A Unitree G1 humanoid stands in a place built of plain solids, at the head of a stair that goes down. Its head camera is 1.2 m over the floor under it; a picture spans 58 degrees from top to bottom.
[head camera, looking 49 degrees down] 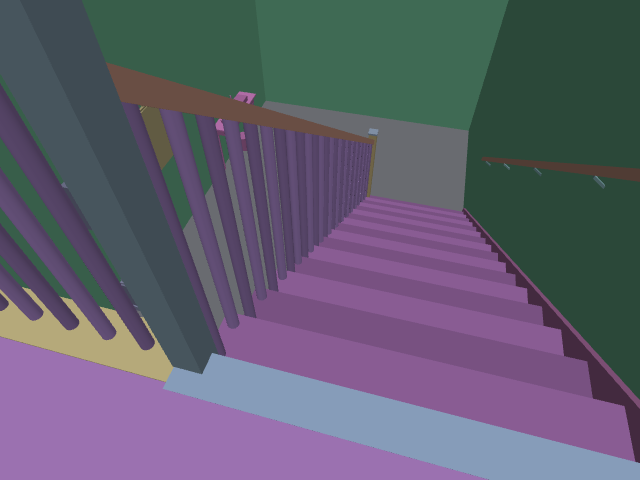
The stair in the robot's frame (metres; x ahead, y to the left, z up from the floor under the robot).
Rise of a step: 0.18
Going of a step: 0.25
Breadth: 1.36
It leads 15 degrees to the right of straight ahead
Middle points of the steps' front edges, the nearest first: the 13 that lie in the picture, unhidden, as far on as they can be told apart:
0.43 -0.29 0.00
0.68 -0.31 -0.19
0.92 -0.38 -0.37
1.16 -0.44 -0.56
1.40 -0.50 -0.74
1.64 -0.57 -0.93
1.88 -0.63 -1.11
2.12 -0.70 -1.29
2.36 -0.76 -1.47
2.60 -0.82 -1.66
2.84 -0.89 -1.84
3.08 -0.95 -2.02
3.32 -1.01 -2.21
